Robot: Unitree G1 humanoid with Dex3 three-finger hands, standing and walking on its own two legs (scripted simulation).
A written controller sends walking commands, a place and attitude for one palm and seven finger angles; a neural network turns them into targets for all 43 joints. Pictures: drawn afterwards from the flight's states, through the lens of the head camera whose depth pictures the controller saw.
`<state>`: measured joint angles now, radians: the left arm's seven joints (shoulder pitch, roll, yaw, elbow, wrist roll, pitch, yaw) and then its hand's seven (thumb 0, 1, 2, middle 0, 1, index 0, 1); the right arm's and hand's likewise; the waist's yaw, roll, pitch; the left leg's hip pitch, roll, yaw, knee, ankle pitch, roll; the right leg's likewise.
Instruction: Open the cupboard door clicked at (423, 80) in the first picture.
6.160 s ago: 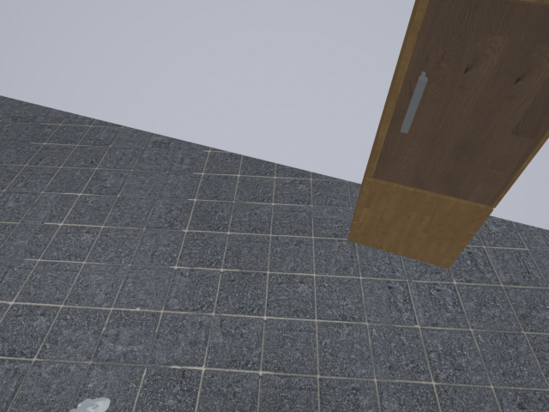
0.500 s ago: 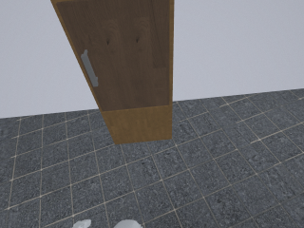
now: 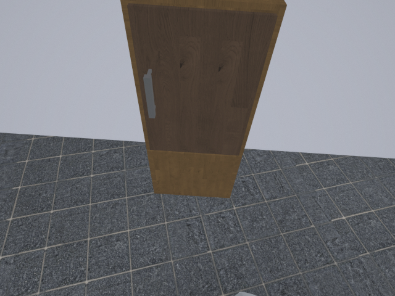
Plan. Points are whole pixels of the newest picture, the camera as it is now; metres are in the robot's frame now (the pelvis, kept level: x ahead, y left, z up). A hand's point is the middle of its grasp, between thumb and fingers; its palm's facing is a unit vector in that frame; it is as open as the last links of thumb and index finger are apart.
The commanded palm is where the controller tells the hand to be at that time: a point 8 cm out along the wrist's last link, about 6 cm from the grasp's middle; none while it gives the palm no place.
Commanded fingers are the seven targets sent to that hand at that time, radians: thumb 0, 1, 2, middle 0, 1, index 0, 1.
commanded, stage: take the last steps up to it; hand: left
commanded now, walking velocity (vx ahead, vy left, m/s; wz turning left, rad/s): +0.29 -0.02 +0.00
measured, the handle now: (151, 94) +0.73 +0.21 -0.03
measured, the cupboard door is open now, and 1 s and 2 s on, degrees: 0 0 0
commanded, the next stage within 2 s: come to a stop and stand still in 0.36 s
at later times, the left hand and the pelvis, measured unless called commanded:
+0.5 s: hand (141, 292) +0.16 +0.14 -0.18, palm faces +0.06 -0.98 -0.17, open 7.3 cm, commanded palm none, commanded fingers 0.00 0.90 0.90 -0.20 -0.30 -0.20 -0.30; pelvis +0.16 -0.03 +0.00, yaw +1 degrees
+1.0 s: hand (140, 261) +0.23 +0.16 -0.18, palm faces +0.02 -0.96 -0.30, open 7.3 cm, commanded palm none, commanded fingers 0.00 0.90 0.90 -0.20 -0.30 -0.20 -0.30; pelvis +0.17 -0.05 -0.02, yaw -2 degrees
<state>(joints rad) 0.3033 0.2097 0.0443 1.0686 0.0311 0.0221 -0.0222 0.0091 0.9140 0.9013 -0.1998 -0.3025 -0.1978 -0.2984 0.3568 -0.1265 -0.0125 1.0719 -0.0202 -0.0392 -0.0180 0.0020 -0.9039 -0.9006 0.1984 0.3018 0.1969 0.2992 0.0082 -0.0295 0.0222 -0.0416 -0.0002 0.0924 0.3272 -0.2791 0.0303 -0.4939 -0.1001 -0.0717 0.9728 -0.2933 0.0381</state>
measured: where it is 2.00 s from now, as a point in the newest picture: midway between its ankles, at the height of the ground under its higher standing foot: outside the picture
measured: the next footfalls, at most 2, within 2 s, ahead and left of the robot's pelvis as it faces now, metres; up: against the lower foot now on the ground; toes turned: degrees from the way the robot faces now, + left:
right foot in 0.18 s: +0.17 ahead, -0.14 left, +0.00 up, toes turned -9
left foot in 0.56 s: +0.29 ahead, +0.10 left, +0.00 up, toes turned +8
